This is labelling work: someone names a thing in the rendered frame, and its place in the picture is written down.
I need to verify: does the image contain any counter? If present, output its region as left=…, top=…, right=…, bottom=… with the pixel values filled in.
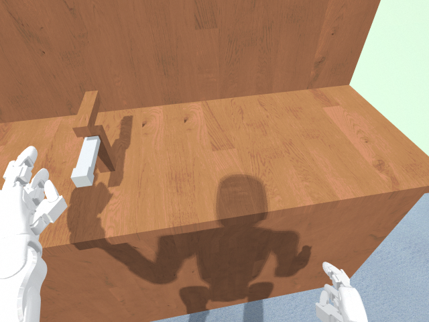
left=0, top=0, right=429, bottom=322

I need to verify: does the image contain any robot left hand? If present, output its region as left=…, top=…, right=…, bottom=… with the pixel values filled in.
left=0, top=146, right=67, bottom=240

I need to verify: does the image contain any left robot forearm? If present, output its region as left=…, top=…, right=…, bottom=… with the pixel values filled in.
left=0, top=234, right=47, bottom=322

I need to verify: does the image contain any tap lever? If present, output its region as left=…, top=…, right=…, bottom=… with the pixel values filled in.
left=71, top=136, right=101, bottom=188

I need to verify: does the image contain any robot right hand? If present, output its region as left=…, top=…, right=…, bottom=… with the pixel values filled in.
left=316, top=262, right=368, bottom=322

